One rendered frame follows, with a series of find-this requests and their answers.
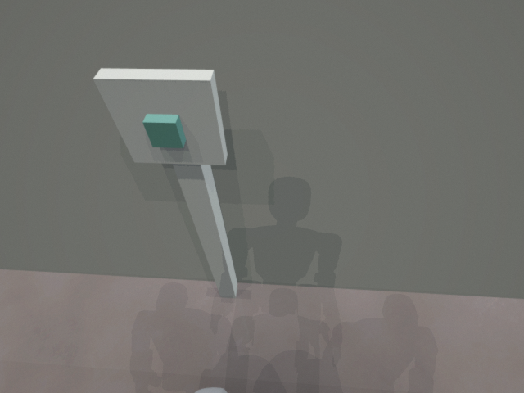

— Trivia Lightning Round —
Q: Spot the button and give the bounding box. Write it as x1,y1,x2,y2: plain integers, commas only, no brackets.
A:
143,114,186,148

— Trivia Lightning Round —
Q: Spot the panel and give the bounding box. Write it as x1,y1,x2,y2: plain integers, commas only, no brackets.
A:
93,68,237,298

